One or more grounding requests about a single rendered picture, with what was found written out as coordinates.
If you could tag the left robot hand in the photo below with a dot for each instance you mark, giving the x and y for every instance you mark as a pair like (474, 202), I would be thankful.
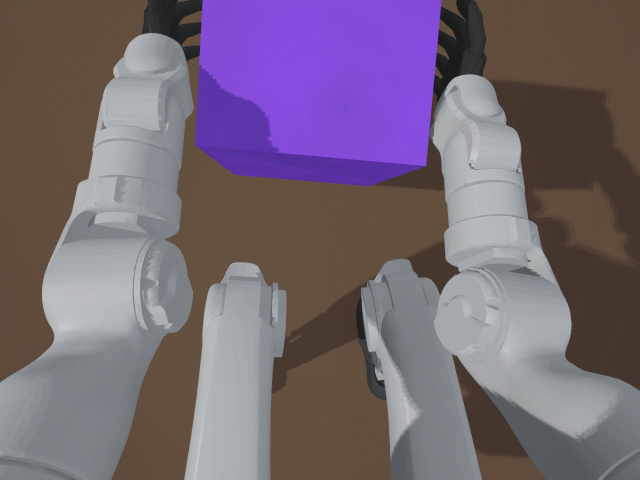
(163, 17)

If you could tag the left robot upper arm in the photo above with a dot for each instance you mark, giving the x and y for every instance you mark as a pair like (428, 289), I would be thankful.
(109, 301)

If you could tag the right robot thigh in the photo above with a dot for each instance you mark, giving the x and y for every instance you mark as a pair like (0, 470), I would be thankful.
(430, 437)

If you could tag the left robot thigh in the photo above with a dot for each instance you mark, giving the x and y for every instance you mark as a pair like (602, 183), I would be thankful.
(230, 437)

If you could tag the right robot upper arm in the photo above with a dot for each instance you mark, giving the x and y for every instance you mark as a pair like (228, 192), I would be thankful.
(510, 331)

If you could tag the robot thigh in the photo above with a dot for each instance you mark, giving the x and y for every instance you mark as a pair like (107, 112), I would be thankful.
(430, 437)
(230, 437)

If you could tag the right robot forearm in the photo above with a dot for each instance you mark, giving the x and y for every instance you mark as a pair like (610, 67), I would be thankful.
(484, 185)

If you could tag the left robot forearm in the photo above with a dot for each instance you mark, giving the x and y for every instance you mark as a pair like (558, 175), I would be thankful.
(131, 190)

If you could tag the carton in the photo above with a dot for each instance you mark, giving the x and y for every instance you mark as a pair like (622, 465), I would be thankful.
(334, 91)

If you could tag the right robot hand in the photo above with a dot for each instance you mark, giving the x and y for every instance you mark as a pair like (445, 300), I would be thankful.
(466, 55)

